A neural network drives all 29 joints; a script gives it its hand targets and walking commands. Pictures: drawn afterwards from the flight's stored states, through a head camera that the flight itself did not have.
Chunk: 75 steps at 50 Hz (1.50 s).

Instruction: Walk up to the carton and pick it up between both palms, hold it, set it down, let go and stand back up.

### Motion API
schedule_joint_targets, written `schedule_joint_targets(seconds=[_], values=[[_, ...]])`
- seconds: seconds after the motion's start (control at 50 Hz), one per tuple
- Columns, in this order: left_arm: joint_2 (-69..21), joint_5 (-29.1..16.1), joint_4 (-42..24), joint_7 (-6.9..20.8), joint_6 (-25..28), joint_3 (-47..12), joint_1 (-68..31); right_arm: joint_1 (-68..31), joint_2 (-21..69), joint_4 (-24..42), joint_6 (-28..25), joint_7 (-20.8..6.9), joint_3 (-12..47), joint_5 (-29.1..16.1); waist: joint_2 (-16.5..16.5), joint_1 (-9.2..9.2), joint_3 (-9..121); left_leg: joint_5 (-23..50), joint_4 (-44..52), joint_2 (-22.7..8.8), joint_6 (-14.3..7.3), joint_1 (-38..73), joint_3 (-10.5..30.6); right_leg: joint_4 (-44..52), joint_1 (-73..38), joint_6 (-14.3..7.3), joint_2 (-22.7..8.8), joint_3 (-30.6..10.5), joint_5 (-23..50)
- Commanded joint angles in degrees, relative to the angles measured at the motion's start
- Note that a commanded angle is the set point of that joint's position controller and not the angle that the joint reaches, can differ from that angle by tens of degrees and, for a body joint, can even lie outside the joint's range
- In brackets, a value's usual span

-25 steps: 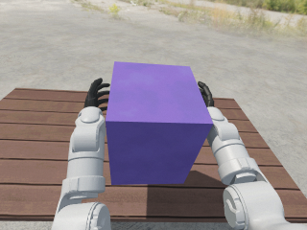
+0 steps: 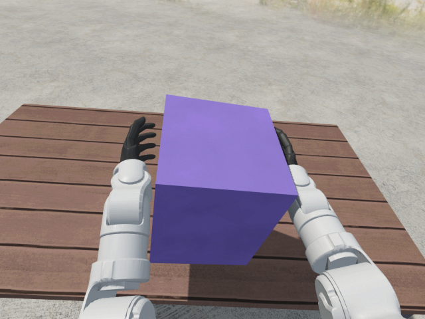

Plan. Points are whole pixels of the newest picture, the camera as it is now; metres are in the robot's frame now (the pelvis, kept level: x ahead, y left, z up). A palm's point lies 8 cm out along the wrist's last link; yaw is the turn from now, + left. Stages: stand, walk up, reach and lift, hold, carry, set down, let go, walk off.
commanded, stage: set down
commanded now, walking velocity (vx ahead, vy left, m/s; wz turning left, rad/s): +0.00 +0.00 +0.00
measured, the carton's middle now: (208, 185) +0.37 +0.01 +0.11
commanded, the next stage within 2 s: none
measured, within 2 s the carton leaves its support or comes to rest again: neither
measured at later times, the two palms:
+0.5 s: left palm (130, 172) +0.35 +0.15 +0.15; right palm (280, 172) +0.39 -0.13 +0.13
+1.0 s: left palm (143, 184) +0.35 +0.13 +0.12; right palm (283, 181) +0.40 -0.15 +0.09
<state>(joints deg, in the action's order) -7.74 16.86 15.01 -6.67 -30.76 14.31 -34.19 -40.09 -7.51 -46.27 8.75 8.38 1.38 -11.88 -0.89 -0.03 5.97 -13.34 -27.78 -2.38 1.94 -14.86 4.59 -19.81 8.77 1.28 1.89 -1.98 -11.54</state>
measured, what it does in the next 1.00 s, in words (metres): stands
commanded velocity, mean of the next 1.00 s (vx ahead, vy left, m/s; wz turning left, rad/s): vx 0.00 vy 0.00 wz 0.00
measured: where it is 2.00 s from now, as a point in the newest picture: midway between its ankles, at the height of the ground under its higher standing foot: outside the picture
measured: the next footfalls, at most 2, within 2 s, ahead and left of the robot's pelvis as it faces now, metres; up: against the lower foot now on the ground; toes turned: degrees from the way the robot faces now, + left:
none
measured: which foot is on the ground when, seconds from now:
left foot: down 0.00-1.00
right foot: down 0.00-1.00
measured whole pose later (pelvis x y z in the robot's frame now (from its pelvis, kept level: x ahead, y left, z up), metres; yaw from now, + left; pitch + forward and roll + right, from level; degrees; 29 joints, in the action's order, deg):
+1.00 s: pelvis +0.01 -0.02 +0.00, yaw -1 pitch +2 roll -2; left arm -11.7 17.0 15.1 -9.3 -23.4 13.8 -27.8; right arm -36.2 -7.4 -49.0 1.7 3.2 -1.7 -9.8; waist 0.5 4.5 2.9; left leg -13.3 -26.3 -4.6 3.7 -14.7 4.6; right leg -19.2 9.3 -0.5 3.9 -2.0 -11.5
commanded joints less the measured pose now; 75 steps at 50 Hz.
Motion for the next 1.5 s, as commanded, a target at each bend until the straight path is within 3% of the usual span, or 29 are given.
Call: schedule_joint_targets(seconds=[0.0, 0.02, 0.06, 0.12, 0.18, 0.26, 0.36, 0.4, 0.5, 0.6, 0.62, 0.64, 0.66, 0.72, 0.8, 0.86, 0.92, 0.94, 1.0, 1.06, 1.12, 1.14, 1.22, 1.24, 1.28, 1.36, 1.38, 1.44, 1.48], values=[[-35.76, -8.0, -10.09, 5.67, 4.35, -30.2, -30.57, -49.51, 33.68, 27.27, -6.3, -5.97, 18.02, -5.28, 4.01, -0.04, 25.15, 37.53, 2.23, 2.61, 2.94, 29.12, -2.1, 4.71, -2.93, -0.91, 4.44, 7.47, 16.31], [-34.67, -7.97, -7.75, 5.88, 4.2, -29.01, -29.35, -49.17, 33.19, 28.0, -6.09, -5.75, 17.04, -4.53, 2.06, 0.08, 23.77, 36.71, 2.35, 2.26, 2.29, 28.5, -1.75, 4.62, -3.42, -0.72, 4.32, 7.34, 16.4], [-37.05, -8.52, -9.95, 5.54, 4.96, -31.36, -30.96, -51.14, 33.51, 29.37, -6.51, -5.94, 17.36, -4.08, 3.74, -0.75, 25.22, 36.41, 2.45, 2.07, 2.78, 29.71, -1.38, 4.96, -1.63, -1.29, 4.24, 7.71, 14.71], [-37.86, -8.19, -11.45, 4.71, 5.9, -31.27, -31.56, -48.7, 34.01, 27.71, -6.79, -7.15, 17.96, -4.92, 5.64, 1.67, 24.65, 36.7, 2.57, 1.53, 3.49, 29.02, -1.89, 4.81, -0.98, -2.18, 4.19, 6.92, 13.07], [-37.09, -7.69, -8.03, 4.69, 6.3, -29.35, -29.36, -50.7, 34.39, 26.2, -7.32, -7.43, 16.86, -3.54, 2.36, 2.3, 23.73, 32.43, 3.51, 1.74, 2.5, 27.21, -2.05, 4.75, -0.12, -1.51, 4.38, 7.04, 10.82], [-35.15, -6.04, -1.97, 5.13, 5.97, -24.48, -30.03, -50.93, 32.93, 21.3, -7.13, -8.79, 11.77, -0.84, 2.22, 2.07, 18.92, 25.0, 5.8, 1.51, 1.81, 23.59, -3.01, 5.84, 1.83, -1.85, 3.5, 6.96, 5.36], [-36.42, -5.01, -1.39, 4.55, 6.17, -25.58, -27.54, -47.78, 31.73, 18.78, -7.47, -9.85, 12.97, 0.2, 1.91, 2.94, 17.74, 26.28, 5.83, 1.17, 2.02, 23.99, -2.65, 5.69, 1.91, -2.46, 3.88, 6.97, 4.98], [-35.82, -4.52, -0.32, 4.53, 5.86, -24.92, -25.95, -45.64, 28.98, 15.48, -7.43, -10.48, 9.22, 1.83, 2.93, 1.34, 16.5, 24.83, 6.67, 0.94, 2.49, 24.02, -2.82, 6.45, 3.26, -2.96, 3.78, 7.46, 3.27], [-36.92, -4.23, -2.03, 3.73, 7.22, -25.1, -27.46, -46.11, 29.57, 13.82, -8.65, -11.89, 8.95, 2.28, 3.69, 3.38, 17.22, 25.61, 6.29, 0.58, 2.84, 22.96, -3.09, 5.71, 4.14, -3.2, 3.86, 7.74, 2.84], [-38.74, -6.07, -3.34, 2.19, 9.09, -27.68, -27.03, -46.09, 29.05, 15.51, -10.57, -12.7, 9.15, 3.36, 3.13, 2.83, 21.92, 29.94, 4.97, -0.36, 4.0, 25.77, -2.67, 5.64, 6.32, -4.36, 4.68, 8.37, 3.93], [-38.27, -6.22, -4.02, 1.7, 9.2, -28.41, -25.17, -46.77, 28.75, 16.82, -11.31, -12.82, 10.58, 3.02, 3.73, 3.94, 23.99, 30.82, 4.55, 0.15, 3.44, 25.99, -2.73, 6.18, 6.34, -4.38, 4.19, 7.82, 4.59], [-38.45, -6.55, -2.65, 1.78, 9.59, -29.19, -25.34, -45.74, 28.88, 17.56, -11.45, -12.36, 9.82, 4.09, 2.29, 2.18, 23.55, 31.65, 4.27, -0.15, 3.2, 25.42, -2.47, 5.9, 6.18, -4.15, 4.17, 8.03, 6.61], [-39.66, -7.46, -8.01, 1.21, 10.35, -31.71, -25.29, -45.72, 29.01, 20.68, -12.5, -12.34, 12.35, 2.24, 2.94, 3.62, 28.0, 38.48, 2.6, 0.11, 3.73, 27.3, -2.67, 5.38, 5.24, -4.13, 4.68, 7.87, 10.82], [-37.93, -6.48, -5.89, 0.41, 10.74, -31.59, -23.96, -42.41, 28.76, 16.03, -12.01, -12.21, 12.14, 2.18, 4.39, 4.17, 25.87, 39.08, 1.76, -0.22, 4.11, 26.63, -2.89, 6.54, 6.61, -5.11, 4.31, 7.28, 10.82], [-35.94, -5.08, -3.72, 0.55, 10.89, -28.15, -21.68, -42.2, 28.54, 15.58, -11.9, -11.74, 11.39, 3.34, 2.24, 5.11, 21.32, 36.31, 3.19, 0.06, 3.11, 24.25, -3.84, 6.35, 5.68, -4.19, 4.03, 7.16, 10.99], [-36.25, -4.87, -2.67, 0.41, 10.94, -28.03, -22.46, -42.62, 27.05, 14.29, -12.07, -12.22, 9.13, 4.76, 2.63, 3.61, 21.38, 33.57, 4.0, -0.15, 3.35, 23.81, -3.3, 6.39, 7.3, -4.24, 3.99, 7.71, 7.4], [-35.09, -4.06, -2.23, 0.8, 12.0, -25.81, -22.25, -41.67, 28.82, 12.45, -12.62, -12.44, 8.96, 5.47, 1.57, 5.17, 21.59, 31.95, 4.47, 0.24, 2.59, 22.37, -4.78, 6.19, 6.85, -3.33, 3.5, 7.36, 8.22], [-35.39, -5.32, -3.85, 0.44, 13.07, -26.37, -22.95, -44.9, 30.15, 16.94, -13.77, -12.32, 11.38, 5.01, 1.05, 6.32, 25.45, 34.4, 3.21, 0.63, 1.97, 22.22, -4.87, 5.58, 6.22, -3.2, 3.53, 6.62, 11.39], [-34.78, -4.21, -1.16, 1.26, 13.02, -24.7, -20.12, -41.07, 29.39, 13.12, -13.4, -11.83, 9.47, 6.42, -0.06, 5.39, 21.8, 33.06, 4.07, 0.79, 1.64, 20.82, -5.35, 5.21, 5.27, -2.5, 3.05, 7.09, 11.91], [-34.37, -2.72, -0.31, 1.83, 13.68, -23.02, -18.84, -40.69, 31.45, 13.72, -14.14, -11.3, 11.13, 5.81, -0.24, 7.51, 20.64, 33.51, 4.11, 1.01, 0.95, 18.88, -5.88, 4.86, 3.08, -1.84, 2.5, 6.05, 17.14], [-33.4, -2.89, -1.62, 2.62, 14.1, -21.7, -18.38, -39.49, 30.62, 14.43, -14.1, -10.77, 10.65, 6.82, -3.08, 6.91, 21.54, 32.56, 5.16, 1.42, 0.46, 17.46, -6.54, 3.79, 0.7, -0.68, 2.25, 6.25, 21.18], [-33.74, -2.69, -0.03, 2.74, 14.18, -22.14, -17.98, -39.64, 30.16, 13.07, -14.06, -10.86, 9.93, 7.35, -2.21, 5.82, 18.97, 31.53, 5.57, 1.33, 0.8, 17.56, -6.14, 4.36, 1.5, -1.06, 2.43, 6.71, 18.75], [-35.53, -3.32, -2.6, 2.96, 16.03, -23.06, -18.94, -40.26, 32.29, 14.92, -16.27, -10.9, 11.37, 7.8, -1.2, 7.26, 25.24, 35.76, 4.36, 1.46, 1.21, 17.7, -6.64, 3.26, 1.14, -1.08, 2.48, 6.63, 23.36], [-35.21, -2.67, -1.52, 2.79, 16.35, -23.79, -18.7, -39.11, 32.09, 13.38, -16.48, -10.95, 10.41, 8.36, 0.38, 5.52, 24.95, 35.26, 4.15, 1.72, 1.49, 17.27, -6.03, 3.77, 1.77, -1.59, 2.17, 6.69, 22.1], [-35.94, -3.41, -1.29, 2.71, 17.16, -24.69, -18.09, -37.33, 32.31, 12.05, -16.96, -11.05, 10.28, 8.83, -0.4, 4.97, 24.92, 36.37, 3.56, 1.01, 1.73, 18.51, -6.23, 3.62, 3.41, -1.74, 2.5, 7.28, 21.7], [-36.3, -3.4, -0.35, 2.25, 18.85, -24.31, -18.33, -40.24, 32.15, 15.4, -18.83, -11.32, 10.18, 8.98, -1.59, 6.38, 27.36, 36.37, 3.83, 0.9, 1.26, 17.65, -6.04, 3.85, 2.77, -1.95, 2.66, 6.91, 21.97], [-35.47, -2.47, 0.28, 1.96, 19.56, -25.02, -18.74, -37.22, 32.23, 9.87, -18.43, -11.65, 9.88, 8.64, 0.96, 5.97, 25.31, 37.32, 3.58, 0.97, 2.22, 17.67, -6.78, 3.94, 4.21, -2.84, 3.01, 7.15, 19.44], [-36.21, -2.95, 0.87, 1.37, 20.75, -24.95, -20.34, -37.84, 30.84, 8.11, -19.25, -12.09, 7.64, 10.07, 0.71, 5.5, 24.16, 34.03, 4.27, 0.45, 2.12, 16.51, -6.54, 4.48, 4.85, -3.13, 2.62, 7.37, 16.4], [-34.83, -1.64, 4.38, 1.56, 20.93, -22.59, -18.4, -37.54, 31.81, 5.73, -19.18, -12.21, 7.78, 9.7, 0.08, 7.55, 21.54, 33.27, 4.9, 0.76, 1.73, 15.72, -7.28, 5.12, 5.21, -3.28, 2.51, 6.86, 13.62]])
